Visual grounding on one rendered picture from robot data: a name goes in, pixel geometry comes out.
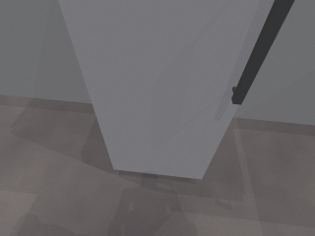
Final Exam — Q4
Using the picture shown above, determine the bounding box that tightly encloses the handle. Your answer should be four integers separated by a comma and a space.
231, 0, 294, 105

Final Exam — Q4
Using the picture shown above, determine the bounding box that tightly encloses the fridge door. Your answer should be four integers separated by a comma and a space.
58, 0, 275, 180

